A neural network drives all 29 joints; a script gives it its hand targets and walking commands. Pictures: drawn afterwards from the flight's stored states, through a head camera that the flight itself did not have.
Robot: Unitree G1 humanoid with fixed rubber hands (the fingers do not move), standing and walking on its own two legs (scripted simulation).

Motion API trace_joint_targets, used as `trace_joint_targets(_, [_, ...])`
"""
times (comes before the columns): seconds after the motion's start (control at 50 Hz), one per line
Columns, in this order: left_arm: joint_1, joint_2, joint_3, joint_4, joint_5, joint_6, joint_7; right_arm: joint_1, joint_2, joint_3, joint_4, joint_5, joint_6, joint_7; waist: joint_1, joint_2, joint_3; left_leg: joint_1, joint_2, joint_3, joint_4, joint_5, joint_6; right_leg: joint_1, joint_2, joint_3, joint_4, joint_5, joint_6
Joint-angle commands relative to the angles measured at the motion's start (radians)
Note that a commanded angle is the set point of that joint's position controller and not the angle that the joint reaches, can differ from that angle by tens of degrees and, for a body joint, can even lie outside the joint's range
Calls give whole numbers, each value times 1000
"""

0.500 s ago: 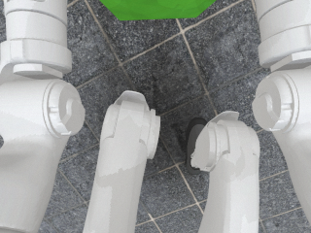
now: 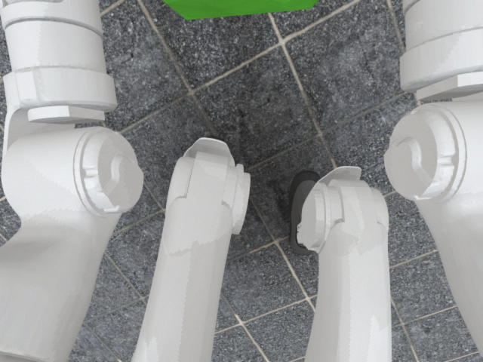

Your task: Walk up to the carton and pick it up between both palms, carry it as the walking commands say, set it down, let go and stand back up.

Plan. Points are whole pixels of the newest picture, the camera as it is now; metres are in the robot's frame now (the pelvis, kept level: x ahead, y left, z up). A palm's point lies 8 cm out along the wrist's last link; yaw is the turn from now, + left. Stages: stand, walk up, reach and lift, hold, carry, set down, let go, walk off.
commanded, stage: reach and lift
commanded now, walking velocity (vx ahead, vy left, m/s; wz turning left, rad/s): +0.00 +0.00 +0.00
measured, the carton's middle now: out of the picture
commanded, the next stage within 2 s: none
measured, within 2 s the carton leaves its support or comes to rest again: neither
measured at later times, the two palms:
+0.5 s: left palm out of the picture +0.52 +0.27 -0.06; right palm out of the picture +0.59 -0.01 -0.06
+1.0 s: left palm out of the picture +0.49 +0.26 +0.01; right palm out of the picture +0.56 -0.02 +0.00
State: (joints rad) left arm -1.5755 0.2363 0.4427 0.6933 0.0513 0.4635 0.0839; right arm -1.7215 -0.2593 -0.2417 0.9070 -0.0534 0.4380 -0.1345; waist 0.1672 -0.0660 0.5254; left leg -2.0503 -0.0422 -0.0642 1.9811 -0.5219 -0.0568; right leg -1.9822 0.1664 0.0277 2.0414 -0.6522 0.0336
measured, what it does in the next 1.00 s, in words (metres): rises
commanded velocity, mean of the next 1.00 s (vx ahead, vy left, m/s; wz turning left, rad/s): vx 0.00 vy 0.00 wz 0.00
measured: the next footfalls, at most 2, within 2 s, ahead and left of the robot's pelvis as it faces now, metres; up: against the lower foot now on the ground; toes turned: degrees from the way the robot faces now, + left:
none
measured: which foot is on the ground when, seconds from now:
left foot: down 0.00-1.00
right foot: down 0.00-1.00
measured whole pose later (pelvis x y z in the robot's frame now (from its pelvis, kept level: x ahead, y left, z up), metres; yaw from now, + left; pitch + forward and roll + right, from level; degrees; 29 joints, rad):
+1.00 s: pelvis -0.03 -0.01 +0.08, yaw +0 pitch +24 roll +0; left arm -1.48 0.14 0.49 0.62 0.14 0.47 0.11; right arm -1.56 -0.17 -0.35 0.81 -0.14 0.46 -0.11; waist 0.19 -0.07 0.52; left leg -1.70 -0.06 -0.09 1.68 -0.41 -0.08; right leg -1.65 0.18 0.06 1.75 -0.51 0.03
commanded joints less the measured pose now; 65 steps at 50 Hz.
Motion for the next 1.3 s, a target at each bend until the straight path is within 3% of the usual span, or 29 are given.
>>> trace_joint_targets(0.0, [-709,-933,-481,-157,-196,-27,-279,-618,1037,385,-196,206,-41,286,128,-6,-2091,1094,-36,130,-96,793,25,488,50,-94,-185,438,-33])
trace_joint_targets(0.02, [-633,-971,-459,-77,-177,-17,-284,-681,1019,371,-239,209,-57,289,151,31,-2042,1110,-40,133,-107,786,20,427,45,-88,-198,391,-36])
trace_joint_targets(0.08, [-574,-998,-383,7,-108,-24,-298,-502,1071,261,-36,116,-40,316,139,-1,-1742,894,-41,146,-176,595,19,371,44,-89,-248,281,-42])
trace_joint_targets(0.1, [-549,-986,-360,25,-92,-29,-304,-546,1068,274,-75,111,-41,322,178,-31,-1724,841,-41,153,-193,544,21,414,38,-72,-253,275,-42])
trace_joint_targets(0.12, [-633,-993,-401,-62,-124,-33,-307,-564,1058,287,-117,114,-42,319,129,-36,-1812,861,-40,151,-196,527,19,491,40,-76,-261,315,-40])
trace_joint_targets(0.14, [-588,-979,-364,-5,-100,-34,-317,-535,1067,277,-72,82,-34,317,129,-96,-1776,794,-43,148,-209,495,27,515,35,-78,-264,332,-31])
trace_joint_targets(0.18, [-651,-988,-394,-30,-127,-32,-327,-615,1038,271,-142,92,-46,305,89,-62,-1838,814,-48,156,-218,456,23,540,37,-78,-272,323,-36])
trace_joint_targets(0.2, [-674,-952,-394,-86,-135,-31,-319,-637,1039,294,-194,113,-45,295,123,-72,-1905,870,-46,160,-227,471,28,585,30,-63,-290,329,-31])
trace_joint_targets(0.22, [-666,-969,-384,-31,-139,-25,-326,-651,1020,280,-152,95,-40,293,90,-100,-1860,809,-50,157,-231,417,28,577,33,-80,-285,293,-30])
trace_joint_targets(0.24, [-677,-973,-393,-54,-142,-19,-322,-725,1039,317,-242,143,-49,288,137,-53,-1948,881,-57,170,-241,437,31,613,33,-63,-290,300,-31])
trace_joint_targets(0.3, [-668,-1002,-399,13,-121,11,-320,-796,956,264,-260,126,-52,293,101,21,-1928,927,-53,154,-272,337,15,505,34,-94,-309,186,-42])
trace_joint_targets(0.32, [-735,-999,-421,-66,-137,10,-314,-776,994,281,-226,144,-37,304,119,24,-1982,965,-55,160,-282,335,12,521,32,-89,-320,180,-38])
trace_joint_targets(0.38, [-757,-1004,-396,-52,-130,22,-301,-738,977,219,-142,93,-13,319,64,6,-1958,977,-50,141,-309,266,9,486,35,-109,-343,134,-38])
trace_joint_targets(0.5, [-638,-1036,-385,-38,-78,34,-312,-542,1050,174,-53,48,10,352,64,22,-1963,994,-61,164,-335,335,8,513,41,-103,-381,194,-33])
trace_joint_targets(0.52, [-612,-1070,-433,-94,-103,42,-313,-588,1049,220,-180,93,-3,354,75,67,-2141,1136,-65,162,-333,441,0,556,52,-107,-376,270,-35])
trace_joint_targets(0.58, [-504,-1108,-421,-40,-94,46,-311,-609,1058,264,-243,112,-10,356,91,63,-2164,1193,-71,158,-336,534,1,547,57,-113,-382,307,-29])
trace_joint_targets(0.66, [-534,-1084,-444,-121,-107,1,-310,-499,1152,331,-165,105,-12,349,96,-53,-2118,1053,-73,161,-333,588,21,674,50,-67,-410,409,-21])
trace_joint_targets(0.68, [-506,-1107,-450,-83,-111,1,-318,-529,1118,340,-210,100,-22,341,77,-53,-2121,1040,-74,156,-328,601,19,668,48,-69,-415,416,-17])
trace_joint_targets(0.74, [-484,-1123,-508,-99,-135,-4,-313,-594,1136,422,-336,153,-51,318,127,-43,-2233,1124,-74,142,-338,687,21,763,53,-62,-403,485,-14])
trace_joint_targets(0.76, [-564,-1104,-547,-204,-169,-16,-304,-610,1140,449,-351,170,-48,311,107,-47,-2312,1175,-75,135,-333,726,19,797,53,-63,-399,508,-10])
trace_joint_targets(0.88, [-578,-1099,-508,-116,-133,13,-282,-595,1126,387,-258,158,-35,314,147,17,-2161,1182,-71,156,-408,487,16,741,49,-49,-474,269,-22])
trace_joint_targets(0.9, [-579,-1105,-500,-90,-126,23,-285,-572,1100,342,-214,125,-28,318,96,7,-2107,1165,-65,147,-426,417,16,716,53,-63,-484,229,-23])
trace_joint_targets(0.92, [-515,-1090,-429,3,-82,30,-287,-573,1100,312,-176,98,-24,325,124,-39,-2001,1103,-70,141,-445,347,25,679,51,-69,-496,163,-17])
trace_joint_targets(0.94, [-520,-1105,-421,0,-70,30,-293,-531,1101,268,-114,86,-21,334,114,17,-1933,1077,-67,158,-465,286,17,668,44,-57,-517,124,-25])
trace_joint_targets(0.96, [-504,-1115,-402,29,-64,31,-301,-515,1093,239,-102,59,-18,339,77,-15,-1882,1070,-64,142,-481,247,26,652,42,-65,-533,109,-19])
trace_joint_targets(1.02, [-460,-1119,-338,90,-21,29,-326,-509,1068,173,-68,10,-23,350,62,-13,-1789,1020,-67,159,-499,192,27,654,27,-55,-579,65,-24])
trace_joint_targets(1.14, [-533,-1187,-403,-63,-90,11,-313,-622,1106,249,-225,97,-54,341,70,28,-2028,1206,-74,140,-513,340,13,740,31,-45,-585,214,-27])
trace_joint_targets(1.24, [-576,-1146,-477,-119,-103,24,-304,-529,1118,259,-148,50,-25,337,9,10,-2176,1263,-76,133,-540,311,5,796,39,-56,-622,192,-26])
trace_joint_targets(1.28, [-517,-1155,-511,-92,-94,33,-305,-453,1136,270,-132,56,-21,340,20,40,-2147,1307,-77,152,-561,370,-1,840,44,-52,-640,228,-27])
